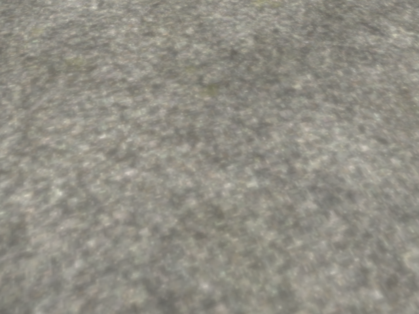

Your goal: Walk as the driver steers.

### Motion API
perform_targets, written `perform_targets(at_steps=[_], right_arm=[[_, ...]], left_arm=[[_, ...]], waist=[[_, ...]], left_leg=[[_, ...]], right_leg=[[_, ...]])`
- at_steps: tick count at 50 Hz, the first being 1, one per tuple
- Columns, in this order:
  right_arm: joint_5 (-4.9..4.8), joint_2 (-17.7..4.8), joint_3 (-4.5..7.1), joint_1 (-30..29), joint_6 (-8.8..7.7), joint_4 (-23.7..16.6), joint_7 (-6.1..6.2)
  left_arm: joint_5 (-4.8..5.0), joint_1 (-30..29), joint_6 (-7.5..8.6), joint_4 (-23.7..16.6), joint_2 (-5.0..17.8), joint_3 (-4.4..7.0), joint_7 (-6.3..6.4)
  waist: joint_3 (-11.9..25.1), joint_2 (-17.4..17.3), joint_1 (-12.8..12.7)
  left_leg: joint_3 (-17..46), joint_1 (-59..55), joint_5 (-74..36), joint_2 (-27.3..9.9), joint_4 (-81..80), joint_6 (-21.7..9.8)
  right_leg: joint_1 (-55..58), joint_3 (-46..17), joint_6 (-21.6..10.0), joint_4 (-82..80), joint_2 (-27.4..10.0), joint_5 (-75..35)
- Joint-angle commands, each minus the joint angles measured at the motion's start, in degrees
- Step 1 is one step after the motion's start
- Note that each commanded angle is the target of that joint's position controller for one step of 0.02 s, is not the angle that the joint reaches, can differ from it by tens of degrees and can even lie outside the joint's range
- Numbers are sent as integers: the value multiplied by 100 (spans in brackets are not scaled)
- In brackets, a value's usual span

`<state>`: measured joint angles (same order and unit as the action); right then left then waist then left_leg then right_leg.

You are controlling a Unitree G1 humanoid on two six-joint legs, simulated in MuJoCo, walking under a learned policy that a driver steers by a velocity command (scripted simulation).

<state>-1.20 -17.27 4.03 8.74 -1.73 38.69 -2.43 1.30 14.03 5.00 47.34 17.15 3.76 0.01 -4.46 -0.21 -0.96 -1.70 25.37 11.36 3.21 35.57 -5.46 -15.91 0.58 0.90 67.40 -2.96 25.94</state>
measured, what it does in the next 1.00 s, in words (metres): walks ahead: right foot, then left foot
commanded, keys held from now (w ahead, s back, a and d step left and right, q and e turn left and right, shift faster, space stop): w+q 0.14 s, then q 0.10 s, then no key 0.76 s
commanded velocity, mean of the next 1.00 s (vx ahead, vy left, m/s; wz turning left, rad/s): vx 0.19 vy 0.00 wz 0.27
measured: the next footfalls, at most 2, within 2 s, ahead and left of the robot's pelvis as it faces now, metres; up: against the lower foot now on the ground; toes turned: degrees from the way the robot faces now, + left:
right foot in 0.36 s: +0.40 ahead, -0.10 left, +0.00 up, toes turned +15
left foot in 0.68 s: +0.29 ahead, +0.12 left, +0.00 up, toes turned +12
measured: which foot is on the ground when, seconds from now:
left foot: down 0.00-0.38, up 0.40-0.66, down 0.68-1.00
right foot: up 0.00-0.34, down 0.36-1.00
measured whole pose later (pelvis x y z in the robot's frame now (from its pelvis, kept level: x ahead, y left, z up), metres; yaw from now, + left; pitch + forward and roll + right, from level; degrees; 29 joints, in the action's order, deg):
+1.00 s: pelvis +0.31 +0.00 +0.01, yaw +15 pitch -1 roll -1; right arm 0.7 -13.2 1.6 13.9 0.0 45.4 1.6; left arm -0.3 6.7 0.5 52.9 14.2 1.1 -0.3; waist -1.6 -0.2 -0.3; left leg 3.1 10.8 19.5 -0.3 31.5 0.9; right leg -15.4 0.0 -0.1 30.2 0.6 13.6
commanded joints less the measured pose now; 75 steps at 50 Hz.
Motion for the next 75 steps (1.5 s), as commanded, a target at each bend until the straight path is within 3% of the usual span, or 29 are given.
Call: perform_targets(at_steps=[1,2,5,10,13,15,17,18,19,20,21,22,23,24,26,28,30,32,33,34,35,36,37,39,44,51,75], right_arm=[[57,-698,201,556,-167,-254,57],[119,-638,168,397,-171,-351,86],[80,-762,206,483,-207,-335,177],[35,-937,275,807,-90,-174,347],[-1,-926,291,1067,34,-48,398],[16,-794,262,1065,78,-32,442],[50,-679,233,862,92,-83,474],[62,-533,184,800,78,-138,465],[169,-231,74,1079,51,-253,450],[75,-79,-1,2159,55,-91,431],[38,-625,81,2344,107,68,416],[3,-869,162,1665,214,35,444],[25,-856,167,1259,325,-6,488],[73,-786,164,1065,422,-55,509],[93,-457,76,1084,493,-26,496],[139,-247,-2,1091,429,60,493],[136,-274,-8,1053,397,135,474],[159,-250,-12,1078,396,237,439],[220,-266,-21,954,396,210,427],[297,-401,-17,781,390,103,434],[271,-753,60,596,398,87,448],[251,-604,49,571,366,142,428],[271,-404,-11,531,312,151,417],[265,-319,-39,469,202,181,410],[198,-341,-47,627,103,287,416],[181,-302,-69,649,114,470,419],[168,-187,-188,768,78,1548,470]], left_arm=[[-112,-382,304,-655,759,148,34],[-151,-269,234,-621,771,168,25],[-229,-313,79,-655,567,132,33],[-236,-1343,88,-946,274,-6,-12],[-158,-1538,103,-1026,369,18,-93],[-176,-1424,120,-989,517,71,-137],[-231,-1032,178,-887,615,125,-145],[-317,-744,224,-829,699,152,-119],[-448,-386,250,-858,1021,191,-91],[-446,-185,140,-761,1056,197,-96],[-211,-162,53,-749,761,141,-141],[-162,-438,-8,-821,491,48,-145],[-213,-746,-74,-833,298,-51,-151],[-238,-1043,-125,-834,165,-122,-156],[-302,-1298,-204,-732,297,-94,-143],[-289,-1230,-232,-635,400,-53,-103],[-225,-1107,-258,-537,472,-38,-76],[-162,-1206,-306,-498,442,-73,-59],[-154,-1126,-313,-443,333,-122,-64],[-190,-1000,-298,-370,213,-174,-83],[-231,-834,-293,-355,281,-145,-104],[-252,-980,-298,-336,311,-144,-101],[-240,-1036,-302,-325,286,-152,-91],[-213,-916,-315,-206,225,-165,-56],[-184,-835,-329,49,230,-159,-44],[-143,-891,-436,433,308,-133,16],[-129,-862,-582,1405,304,-101,192]], waist=[[832,-112,224],[766,-244,72],[674,-178,4],[409,-403,318],[594,-558,416],[678,-626,363],[795,-705,122],[1003,-577,-39],[1746,223,-12],[2474,1599,291],[2562,1145,246],[1877,701,73],[1483,423,88],[1129,444,178],[771,848,340],[910,923,279],[1144,818,227],[1103,708,341],[1001,622,334],[893,414,270],[613,-120,-10],[459,-296,69],[394,-316,88],[399,-422,43],[617,-195,73],[623,-18,71],[335,-22,27]], left_leg=[[2692,-2427,-332,-1544,-2019,-1122],[2494,-2017,-722,-1422,-2131,-1106],[2040,-1456,-1506,-1252,-2309,-1175],[1360,-948,-2197,-706,-1958,-672],[1642,-1176,-2073,-796,-1593,-467],[1938,-1607,-1981,-949,-1181,-378],[2092,-1846,-2225,-943,-587,-234],[1952,-1788,-2257,-632,-16,-42],[1688,-1082,-645,-204,1312,221],[1324,227,3029,472,2877,597],[1491,526,2941,121,3467,730],[1365,740,2526,-42,3698,860],[1205,690,2237,-193,3504,928],[1143,497,2045,-358,3109,976],[748,-306,1782,-460,1944,1002],[536,-791,1628,-448,1083,983],[486,-1163,969,-462,376,916],[355,-1708,81,-405,-531,776],[419,-1937,-187,-441,-872,670],[791,-2081,-435,-759,-1018,516],[964,-1583,230,-884,-972,301],[887,-1062,1006,-756,-1053,242],[864,-873,1114,-724,-1153,303],[841,-884,540,-702,-1153,446],[781,-1144,-469,-660,-926,480],[693,-1257,-898,-592,-928,480],[463,-1216,-304,-454,-1333,506]], right_leg=[[-2425,-574,-139,14,-354,-592],[-2086,-602,-101,-172,-417,-774],[-1871,-455,163,-879,-326,-1171],[-1350,-269,344,-3055,199,-2860],[-990,-335,279,-3588,440,-3241],[-941,-484,150,-3852,403,-3082],[-550,-450,-82,-4159,347,-3060],[80,-413,-241,-4471,186,-3820],[1545,-1287,-661,-4028,-836,-5893],[2959,-3013,-1793,-3976,-2071,-6629],[2708,-3617,-1888,-4254,-2137,-4751],[2115,-3066,-1648,-4455,-1785,-3636],[1486,-2577,-1426,-4646,-1476,-2898],[844,-2264,-1313,-4847,-1271,-2356],[-78,-1535,-1119,-5170,-758,-2082],[-69,-1234,-1199,-5093,-666,-2603],[127,-1265,-1289,-5010,-785,-2563],[-102,-1172,-1151,-4965,-708,-1714],[-318,-1130,-934,-4999,-585,-1070],[-554,-1050,-629,-4943,-446,-436],[-557,-689,-372,-4871,-68,-23],[-228,-474,-227,-4693,87,-230],[-39,-455,-213,-4536,95,-506],[111,-403,-290,-4330,101,-1057],[386,-333,-310,-4068,104,-2198],[620,-358,-279,-4002,78,-2644],[699,-326,-202,-4256,134,-2161]])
